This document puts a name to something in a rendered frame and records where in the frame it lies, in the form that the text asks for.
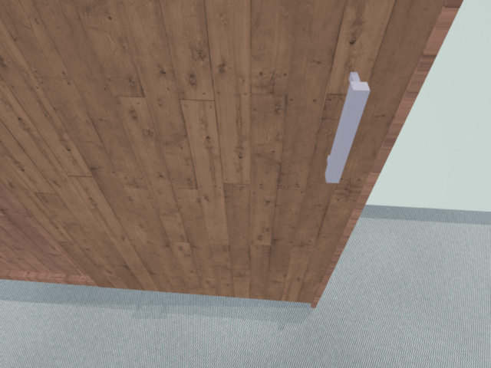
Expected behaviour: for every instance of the handle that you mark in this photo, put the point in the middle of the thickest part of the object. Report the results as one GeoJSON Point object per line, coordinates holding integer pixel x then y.
{"type": "Point", "coordinates": [350, 118]}

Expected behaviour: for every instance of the wardrobe door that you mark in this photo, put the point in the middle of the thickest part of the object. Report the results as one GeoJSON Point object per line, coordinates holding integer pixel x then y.
{"type": "Point", "coordinates": [26, 246]}
{"type": "Point", "coordinates": [181, 145]}

